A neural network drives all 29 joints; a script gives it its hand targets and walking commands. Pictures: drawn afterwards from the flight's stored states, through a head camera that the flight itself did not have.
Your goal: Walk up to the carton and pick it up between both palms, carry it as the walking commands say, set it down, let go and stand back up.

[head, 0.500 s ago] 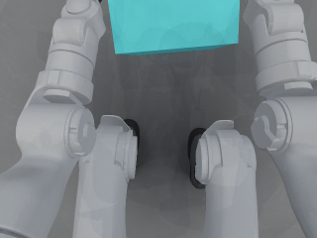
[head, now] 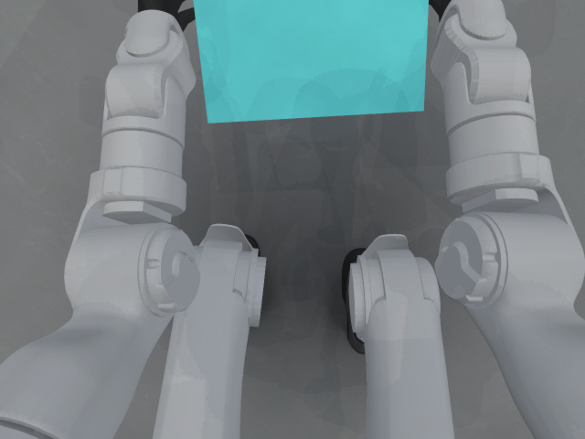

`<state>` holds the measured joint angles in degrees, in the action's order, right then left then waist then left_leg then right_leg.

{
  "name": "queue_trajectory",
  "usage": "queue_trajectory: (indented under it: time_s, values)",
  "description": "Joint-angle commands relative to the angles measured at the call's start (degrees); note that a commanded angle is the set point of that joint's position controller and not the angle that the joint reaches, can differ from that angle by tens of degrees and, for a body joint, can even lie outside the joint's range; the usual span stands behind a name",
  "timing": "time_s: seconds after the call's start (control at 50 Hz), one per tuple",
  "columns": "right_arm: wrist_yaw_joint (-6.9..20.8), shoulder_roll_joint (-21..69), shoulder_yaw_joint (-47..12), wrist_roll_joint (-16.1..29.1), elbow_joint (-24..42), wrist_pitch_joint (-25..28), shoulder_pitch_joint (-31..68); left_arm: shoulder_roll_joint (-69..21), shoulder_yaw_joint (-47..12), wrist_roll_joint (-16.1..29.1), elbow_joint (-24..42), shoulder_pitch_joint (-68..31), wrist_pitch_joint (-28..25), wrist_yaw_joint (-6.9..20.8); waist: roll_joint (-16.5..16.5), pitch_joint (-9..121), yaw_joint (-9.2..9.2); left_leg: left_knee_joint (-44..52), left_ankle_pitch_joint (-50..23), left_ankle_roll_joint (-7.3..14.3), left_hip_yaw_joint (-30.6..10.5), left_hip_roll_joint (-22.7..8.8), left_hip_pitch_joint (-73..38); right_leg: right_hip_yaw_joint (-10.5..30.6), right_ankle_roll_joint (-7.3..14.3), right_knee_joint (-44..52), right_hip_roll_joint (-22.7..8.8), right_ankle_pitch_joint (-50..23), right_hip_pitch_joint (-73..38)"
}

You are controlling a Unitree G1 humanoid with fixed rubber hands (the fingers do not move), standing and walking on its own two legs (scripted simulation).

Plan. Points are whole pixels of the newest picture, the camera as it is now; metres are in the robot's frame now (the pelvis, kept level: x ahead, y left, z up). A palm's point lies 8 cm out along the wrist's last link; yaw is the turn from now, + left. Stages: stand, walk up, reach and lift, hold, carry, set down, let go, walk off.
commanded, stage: reach and lift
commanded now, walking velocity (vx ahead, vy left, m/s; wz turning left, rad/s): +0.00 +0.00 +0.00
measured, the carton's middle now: (308, 27) +0.55 +0.01 -0.20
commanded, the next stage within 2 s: none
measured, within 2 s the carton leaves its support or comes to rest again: neither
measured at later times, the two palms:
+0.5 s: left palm (125, 7) +0.51 +0.16 -0.05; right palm out of the picture +0.54 -0.14 -0.05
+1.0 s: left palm out of the picture +0.50 +0.16 +0.02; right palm out of the picture +0.52 -0.13 +0.03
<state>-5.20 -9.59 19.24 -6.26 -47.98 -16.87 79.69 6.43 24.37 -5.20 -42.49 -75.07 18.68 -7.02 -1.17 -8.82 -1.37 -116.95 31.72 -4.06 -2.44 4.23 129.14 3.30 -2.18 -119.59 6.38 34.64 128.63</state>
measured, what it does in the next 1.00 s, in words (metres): rises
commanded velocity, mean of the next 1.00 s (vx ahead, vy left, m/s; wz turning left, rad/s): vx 0.00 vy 0.00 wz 0.00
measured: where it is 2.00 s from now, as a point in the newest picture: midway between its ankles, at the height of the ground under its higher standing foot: (298, 310)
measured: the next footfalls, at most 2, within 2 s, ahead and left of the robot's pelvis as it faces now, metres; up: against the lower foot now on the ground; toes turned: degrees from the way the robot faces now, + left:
none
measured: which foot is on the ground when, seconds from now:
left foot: down 0.00-1.00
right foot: down 0.00-1.00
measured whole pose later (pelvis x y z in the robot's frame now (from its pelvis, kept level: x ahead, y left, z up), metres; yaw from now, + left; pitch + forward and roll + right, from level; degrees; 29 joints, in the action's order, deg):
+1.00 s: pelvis +0.00 +0.00 +0.10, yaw -1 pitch +45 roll +1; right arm -2.8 -1.9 25.0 -13.1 -42.1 -20.6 65.6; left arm -1.3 29.5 -12.7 -35.7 -61.6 23.3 -4.3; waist -1.4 6.6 -1.8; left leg -97.4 27.8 -4.0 -4.5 5.6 114.6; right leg 5.1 -2.7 -99.3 7.6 29.9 114.1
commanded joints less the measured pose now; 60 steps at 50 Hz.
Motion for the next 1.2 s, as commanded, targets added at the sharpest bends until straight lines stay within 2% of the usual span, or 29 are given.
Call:
queue_trajectory:
  time_s: [0.0, 0.1, 0.28, 0.46, 1.18]
  values:
    - [16.34, 59.45, -24.82, 7.55, 2.67, -0.37, 31.13, -53.71, -28.01, 8.30, 7.86, -42.42, -2.42, 16.76, -2.06, 77.46, -2.22, 7.47, -24.11, 1.93, 9.04, 3.98, -40.42, -6.66, 1.15, 10.88, 2.88, -24.76, -38.15]
    - [16.14, 61.07, -25.44, 7.21, 3.38, -1.16, 29.54, -55.22, -28.61, 7.86, 8.77, -40.83, -1.52, 16.77, -2.23, 79.52, -2.37, 9.53, -24.51, 1.81, 8.98, 4.26, -41.33, -6.75, 0.91, 12.92, 3.16, -25.17, -39.10]
    - [16.36, 62.51, -23.00, 4.61, 1.88, -2.17, 26.35, -57.67, -27.52, 5.90, 7.78, -37.97, -0.04, 17.29, -1.41, 77.17, -1.71, 13.74, -22.02, 1.60, 8.71, 4.45, -41.76, -6.77, 1.15, 17.36, 3.41, -22.07, -37.62]
    - [16.65, 63.76, -21.38, 3.00, 1.50, -3.08, 25.37, -59.16, -26.09, 4.37, 6.90, -36.43, 0.98, 17.66, -1.61, 77.17, -1.93, 17.43, -19.58, 1.62, 8.84, 4.67, -43.30, -6.81, 1.06, 21.31, 3.49, -19.50, -38.96]
    - [17.06, 69.56, -21.52, 1.03, 2.31, -3.71, 14.52, -65.77, -26.42, 1.89, 6.66, -24.47, 2.38, 18.37, -1.17, 76.53, -1.83, 31.68, -19.80, 1.31, 6.99, 5.28, -56.04, -5.56, 0.59, 35.50, 4.01, -19.47, -49.91]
